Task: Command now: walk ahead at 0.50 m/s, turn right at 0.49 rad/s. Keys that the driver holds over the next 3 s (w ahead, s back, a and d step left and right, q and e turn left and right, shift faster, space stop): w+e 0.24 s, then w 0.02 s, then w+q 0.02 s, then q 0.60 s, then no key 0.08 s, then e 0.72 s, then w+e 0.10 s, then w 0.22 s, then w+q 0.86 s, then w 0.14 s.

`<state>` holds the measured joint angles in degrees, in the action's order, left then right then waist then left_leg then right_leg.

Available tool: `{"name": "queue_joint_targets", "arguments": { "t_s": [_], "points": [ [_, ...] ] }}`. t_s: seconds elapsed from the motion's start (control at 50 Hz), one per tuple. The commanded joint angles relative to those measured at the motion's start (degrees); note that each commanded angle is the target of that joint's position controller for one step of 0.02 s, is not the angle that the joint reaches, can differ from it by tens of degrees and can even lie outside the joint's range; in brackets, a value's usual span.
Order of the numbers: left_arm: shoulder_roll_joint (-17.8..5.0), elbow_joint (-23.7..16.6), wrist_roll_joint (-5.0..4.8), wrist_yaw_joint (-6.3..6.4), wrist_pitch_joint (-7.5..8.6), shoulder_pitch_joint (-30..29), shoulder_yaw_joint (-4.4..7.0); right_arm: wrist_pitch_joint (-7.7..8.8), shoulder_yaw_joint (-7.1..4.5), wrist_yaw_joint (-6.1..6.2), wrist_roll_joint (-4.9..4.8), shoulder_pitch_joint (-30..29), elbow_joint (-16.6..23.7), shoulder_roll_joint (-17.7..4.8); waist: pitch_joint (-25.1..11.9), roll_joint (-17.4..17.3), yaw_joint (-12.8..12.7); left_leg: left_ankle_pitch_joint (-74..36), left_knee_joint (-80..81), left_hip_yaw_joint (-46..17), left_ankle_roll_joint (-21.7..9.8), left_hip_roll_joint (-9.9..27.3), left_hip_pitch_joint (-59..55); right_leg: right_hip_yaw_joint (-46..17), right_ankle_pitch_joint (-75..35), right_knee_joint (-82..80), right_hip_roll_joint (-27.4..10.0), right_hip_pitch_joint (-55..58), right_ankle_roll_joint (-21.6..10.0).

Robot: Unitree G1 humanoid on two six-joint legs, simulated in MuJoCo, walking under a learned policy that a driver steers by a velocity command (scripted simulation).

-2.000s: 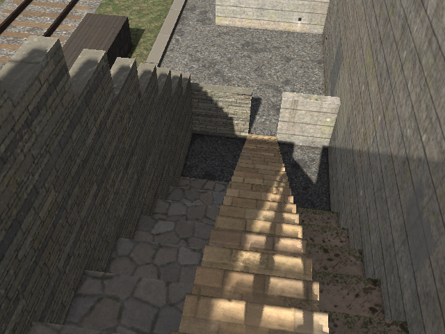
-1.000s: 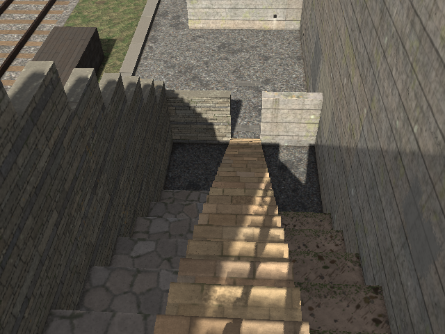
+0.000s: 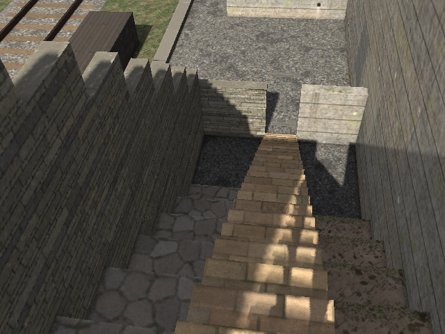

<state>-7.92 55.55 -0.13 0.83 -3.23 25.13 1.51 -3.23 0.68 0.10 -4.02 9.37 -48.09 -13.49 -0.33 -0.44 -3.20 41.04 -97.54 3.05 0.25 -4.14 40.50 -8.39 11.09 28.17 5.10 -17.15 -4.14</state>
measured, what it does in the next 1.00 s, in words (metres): goes down: left foot 0.19 m lower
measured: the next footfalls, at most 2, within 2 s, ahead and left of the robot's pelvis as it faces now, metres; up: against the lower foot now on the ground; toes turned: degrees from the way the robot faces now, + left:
left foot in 0.54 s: +0.36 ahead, +0.14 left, -0.19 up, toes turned -14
right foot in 1.12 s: +0.32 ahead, -0.06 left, -0.19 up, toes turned -2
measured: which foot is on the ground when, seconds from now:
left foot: up 0.00-0.52, down 0.54-1.00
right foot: down 0.00-0.56, up 0.58-1.00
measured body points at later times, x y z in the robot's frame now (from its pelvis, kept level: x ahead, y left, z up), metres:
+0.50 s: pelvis +0.19 +0.04 -0.10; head +0.19 +0.06 +0.35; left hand +0.32 +0.26 -0.22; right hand +0.26 -0.27 -0.21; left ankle +0.30 +0.15 -0.85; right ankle +0.04 -0.08 -0.74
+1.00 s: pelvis +0.30 +0.09 -0.19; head +0.29 +0.11 +0.26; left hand +0.51 +0.35 -0.28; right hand +0.45 -0.17 -0.28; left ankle +0.27 +0.16 -0.93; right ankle +0.33 -0.05 -0.86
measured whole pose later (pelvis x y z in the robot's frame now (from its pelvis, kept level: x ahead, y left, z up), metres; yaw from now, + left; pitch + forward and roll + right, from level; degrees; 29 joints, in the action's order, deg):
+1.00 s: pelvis +0.30 +0.09 -0.19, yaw +5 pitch -1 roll -1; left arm -16.8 42.9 -1.5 0.9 -8.2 -1.7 1.6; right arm -5.6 -0.1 2.5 0.6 10.5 -37.6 -14.1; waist -0.5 1.3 5.0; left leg 15.7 -28.4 -15.3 -5.5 -11.1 9.5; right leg -4.8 12.4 61.5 2.7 -30.9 2.9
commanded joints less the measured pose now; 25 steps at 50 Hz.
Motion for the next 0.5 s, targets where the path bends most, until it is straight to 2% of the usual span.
{"name": "queue_joint_targets", "arguments": {
  "t_s": [0.02,0.04,0.06,0.08,0.1,0.12,0.14,0.16,0.18,0.2,0.22,0.24,0.26,0.28,0.3,0.32,0.34,0.36,0.38,0.4,0.42,0.44,0.46,0.48,0.5],
  "points": [
    [-8.14,-4.39,0.36,-1.05,3.29,1.92,0.73,-0.29,-1.28,0.79,1.0,-5.27,6.09,-4.78,0.78,3.72,1.84,-15.11,8.01,-4.45,0.8,1.62,11.6,-23.72,0.27,-8.86,-15.41,2.52,-12.73],
    [-6.61,-4.6,-1.73,-1.08,4.18,2.21,0.29,-0.2,-1.9,0.72,-0.01,-4.14,5.48,-6.92,2.55,-0.65,3.02,-26.87,27.09,-8.23,2.58,2.58,7.73,-21.52,3.33,-12.15,-12.12,0.63,-10.86],
    [-7.39,-5.67,-1.26,-1.27,3.58,0.78,0.41,-0.04,-1.79,0.72,0.8,-3.63,4.76,-5.3,0.18,3.35,3.06,-31.37,35.67,-6.47,3.46,1.67,-2.37,-19.67,-2.7,-13.3,-10.61,0.11,-8.63],
    [-8.56,-6.72,-1.1,-1.24,3.23,-0.08,0.83,0.01,-1.65,0.6,1.01,-2.62,3.78,-4.22,-0.36,6.07,3.02,-32.49,39.99,-5.85,4.26,0.68,-10.06,-18.95,-9.58,-15.15,-10.28,-0.3,-6.85],
    [-9.9,-6.5,0.62,-1.42,2.99,-0.44,1.05,0.51,-2.8,0.97,-0.56,1.8,1.33,-5.11,-3.66,10.09,4.55,-39.57,32.65,-5.02,5.2,0.12,-18.86,-19.76,-17.7,-16.06,-10.87,-0.52,-6.54],
    [-10.6,-8.54,-0.53,-1.46,3.33,-4.85,1.22,0.77,-2.95,1.05,-1.68,-1.05,3.22,-6.19,-0.91,9.7,5.41,-39.74,35.49,-5.1,5.29,0.54,-17.86,-18.18,-19.72,-15.25,-10.8,0.37,-6.41],
    [-8.74,-8.92,-1.15,-1.51,4.12,-2.77,0.57,0.86,-5.06,1.58,-1.73,-8.05,5.44,-11.72,0.69,7.61,2.34,-46.62,44.91,-9.42,5.45,2.07,-8.3,-18.29,-16.32,-12.54,-9.92,10.73,-9.03],
    [-9.18,-10.08,-0.78,-1.47,4.24,-3.39,0.51,0.67,-5.81,2.21,-0.19,-11.6,6.03,-13.89,2.3,7.06,0.07,-47.35,49.04,-10.34,4.31,2.69,-1.55,-20.2,-16.62,-10.94,-10.29,16.6,-9.6],
    [-9.34,-10.79,-0.91,-0.81,4.21,-3.7,0.47,1.1,-5.73,2.18,0.54,-14.54,7.43,-12.53,2.5,5.94,-0.8,-47.75,52.18,-12.03,3.79,3.4,1.66,-21.53,-18.38,-8.83,-10.73,20.89,-9.73],
    [-9.5,-11.5,-0.72,0.02,3.98,-3.9,0.5,1.68,-5.45,1.71,0.33,-16.26,8.48,-10.93,2.0,5.85,-1.16,-47.57,54.1,-13.08,3.39,4.04,3.2,-23.14,-19.24,-7.4,-11.19,23.41,-9.78],
    [-10.3,-11.95,-0.37,0.74,3.57,-4.01,0.8,2.09,-5.37,1.09,-0.17,-16.19,8.39,-10.05,1.66,5.58,-1.46,-47.34,55.05,-14.21,2.94,4.67,3.3,-24.42,-19.86,-5.96,-11.37,24.14,-9.88],
    [-10.58,-12.27,-0.13,1.49,3.44,-4.75,0.83,2.45,-5.85,0.91,-1.32,-15.03,7.85,-10.28,2.06,5.7,-1.04,-46.96,55.77,-15.03,2.96,4.88,2.33,-25.28,-21.76,-3.93,-11.7,22.79,-10.3],
    [-8.89,-11.26,0.0,2.16,3.62,-5.58,0.3,1.39,-6.49,1.32,-1.33,-12.73,6.24,-11.05,3.21,4.31,-0.01,-52.16,59.09,-14.84,3.49,4.65,-2.14,-21.79,-18.65,-0.76,-9.25,15.42,-10.06],
    [-5.68,-11.18,-2.37,3.81,4.06,-7.63,-0.89,0.34,-6.91,1.27,0.4,-10.59,5.18,-10.68,4.98,5.11,1.27,-59.4,67.59,-16.99,2.53,7.18,-6.56,-19.83,-12.82,3.24,-8.07,9.85,-9.0],
    [-5.24,-10.86,-2.35,4.39,4.44,-8.11,-1.39,-0.25,-6.81,0.97,1.35,-8.83,4.36,-8.98,4.08,4.86,0.83,-61.94,69.83,-15.62,2.64,5.87,-11.05,-19.74,-12.2,4.81,-6.52,6.88,-8.45],
    [-5.53,-9.54,-2.55,4.25,4.14,-5.07,-1.69,-1.22,-6.77,-0.06,2.11,-7.95,3.87,-6.77,4.2,1.91,-0.86,-58.55,72.46,-13.11,2.38,4.77,-14.31,-18.86,-9.78,7.25,-5.04,4.31,-8.66],
    [-6.2,-10.44,-2.64,4.16,3.73,-6.06,-1.77,-2.03,-6.53,-0.77,2.08,-7.04,2.59,-6.56,5.17,1.32,-2.67,-58.13,74.73,-12.24,2.3,4.23,-18.62,-17.6,-0.8,7.6,-3.11,-1.09,-7.77],
    [-4.93,-11.07,-2.15,3.94,3.66,-7.35,-2.6,-2.49,-6.86,-1.49,2.15,-5.56,1.65,-6.25,6.1,1.9,-3.23,-58.19,75.95,-12.32,2.27,4.6,-21.74,-18.9,2.43,9.46,-2.63,-5.5,-7.89],
    [-5.4,-11.34,-1.87,4.2,4.12,-7.82,-2.93,-2.52,-7.22,-2.25,2.5,-4.51,0.66,-7.09,7.07,2.84,-3.83,-59.97,78.07,-13.31,1.78,5.84,-22.76,-19.73,2.71,11.1,-2.92,-7.08,-7.84],
    [-5.51,-11.28,-2.31,4.25,4.49,-8.6,-2.87,-1.99,-7.45,-2.5,2.5,-4.23,0.81,-8.16,7.44,4.28,-5.0,-62.31,81.16,-14.46,1.11,7.3,-22.45,-20.24,0.87,14.39,-2.1,-6.87,-7.99],
    [-6.72,-10.44,-2.56,4.4,5.5,-7.51,-2.95,-1.1,-8.45,-3.44,1.52,-3.93,0.27,-9.77,8.04,2.9,-5.23,-63.67,85.91,-16.02,0.69,8.85,-21.07,-19.75,-0.68,16.99,-2.94,-4.07,-8.49],
    [-7.87,-10.24,-2.57,4.5,5.84,-6.48,-2.72,-0.66,-8.72,-4.18,1.23,-3.7,-0.62,-10.13,8.07,3.26,-7.13,-63.44,88.89,-16.84,0.17,9.6,-21.19,-19.84,-4.34,19.34,-2.72,-2.53,-8.78],
    [-9.27,-8.91,-2.01,5.03,5.89,-5.49,-2.47,-0.4,-9.12,-4.98,0.45,-1.91,-2.25,-10.74,7.92,3.58,-7.49,-62.74,90.36,-18.46,-0.15,10.6,-21.31,-20.44,-6.48,21.78,-3.12,-2.35,-9.18],
    [-9.37,-7.63,-0.83,4.92,6.06,-5.11,-2.88,-0.16,-9.26,-5.54,0.34,0.68,-4.03,-11.27,7.48,5.88,-7.89,-61.49,94.06,-18.19,-0.8,10.57,-22.18,-17.91,-8.5,26.37,-1.7,-0.21,-8.87],
    [-9.41,-6.36,-0.86,5.58,6.24,-5.03,-3.18,-0.02,-9.88,-5.98,0.46,3.65,-6.02,-11.62,6.73,3.93,-6.9,-66.19,98.1,-15.81,-0.86,10.28,-25.25,-15.11,-11.18,32.94,-0.8,-0.62,-7.66]
  ]
}}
